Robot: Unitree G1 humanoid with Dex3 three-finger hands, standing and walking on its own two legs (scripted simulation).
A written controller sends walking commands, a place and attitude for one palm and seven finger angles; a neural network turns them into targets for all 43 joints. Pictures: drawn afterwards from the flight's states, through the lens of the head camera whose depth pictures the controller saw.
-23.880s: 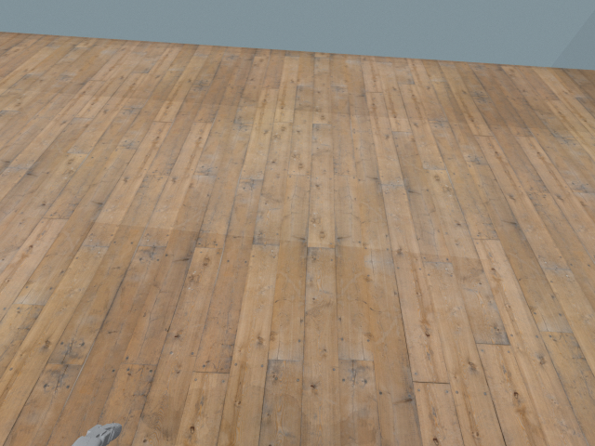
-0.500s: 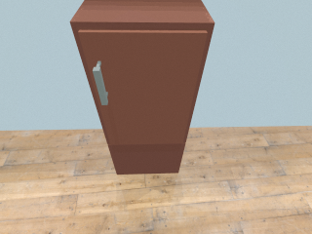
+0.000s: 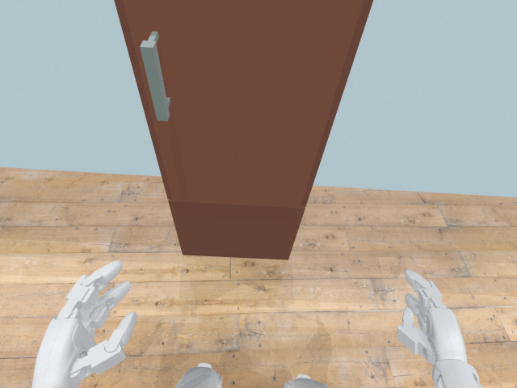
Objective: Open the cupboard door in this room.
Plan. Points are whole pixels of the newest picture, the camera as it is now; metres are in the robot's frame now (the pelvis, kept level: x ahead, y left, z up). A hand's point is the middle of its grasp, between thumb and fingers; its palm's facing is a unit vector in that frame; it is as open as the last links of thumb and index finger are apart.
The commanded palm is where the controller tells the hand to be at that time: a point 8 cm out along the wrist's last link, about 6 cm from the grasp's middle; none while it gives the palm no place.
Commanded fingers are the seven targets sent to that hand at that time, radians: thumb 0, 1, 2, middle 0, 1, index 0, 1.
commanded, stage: raise the hand with hooked fingers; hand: left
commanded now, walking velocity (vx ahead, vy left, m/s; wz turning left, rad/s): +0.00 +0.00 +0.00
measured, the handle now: (158, 78) +0.60 +0.25 +0.13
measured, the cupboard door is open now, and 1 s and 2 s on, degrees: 0 0 0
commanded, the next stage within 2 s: move the hooked fingers beside the handle in 1.66 s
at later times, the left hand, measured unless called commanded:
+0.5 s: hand (80, 269) +0.24 +0.25 +0.09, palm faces +0.16 -0.98 -0.08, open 11.7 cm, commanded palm +0.20 +0.30 +0.09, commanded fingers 0.00 -0.22 0.42 -0.28 -1.02 -0.28 -1.02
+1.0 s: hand (51, 218) +0.29 +0.30 +0.12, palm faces +0.10 -0.99 -0.04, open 13.9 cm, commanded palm +0.26 +0.35 +0.13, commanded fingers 0.00 -0.50 0.30 -0.30 -1.20 -0.30 -1.20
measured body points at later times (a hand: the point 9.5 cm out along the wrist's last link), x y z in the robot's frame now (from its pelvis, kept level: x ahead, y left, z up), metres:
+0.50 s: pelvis +0.00 +0.00 +0.02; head +0.05 +0.00 +0.47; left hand +0.22 +0.30 +0.10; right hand +0.12 -0.26 -0.08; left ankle +0.02 +0.12 -0.67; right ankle +0.02 -0.09 -0.67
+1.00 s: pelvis +0.01 +0.03 +0.04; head +0.04 +0.04 +0.49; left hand +0.27 +0.35 +0.13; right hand +0.20 -0.19 -0.03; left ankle +0.02 +0.12 -0.67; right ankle +0.02 -0.09 -0.67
